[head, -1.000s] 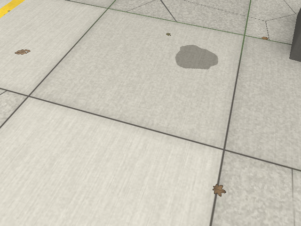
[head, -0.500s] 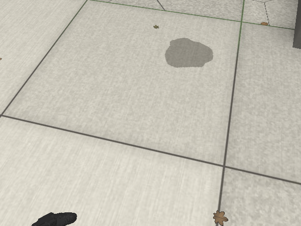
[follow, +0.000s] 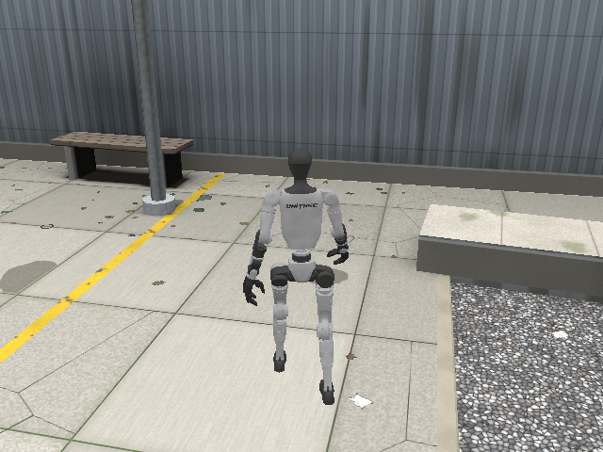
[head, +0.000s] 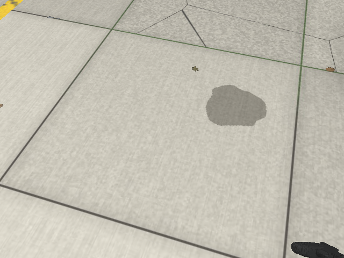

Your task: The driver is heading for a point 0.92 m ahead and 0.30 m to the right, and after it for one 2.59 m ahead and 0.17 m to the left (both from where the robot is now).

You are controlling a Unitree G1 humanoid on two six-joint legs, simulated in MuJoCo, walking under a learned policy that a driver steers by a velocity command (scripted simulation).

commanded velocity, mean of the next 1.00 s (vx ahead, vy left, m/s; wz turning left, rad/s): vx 0.50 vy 0.00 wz -0.48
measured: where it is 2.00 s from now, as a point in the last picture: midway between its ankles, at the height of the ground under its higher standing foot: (276, 145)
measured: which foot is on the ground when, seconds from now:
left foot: down 0.00-0.54, up 0.56-1.00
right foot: down 0.00-0.00, up 0.02-0.50, down 0.52-1.00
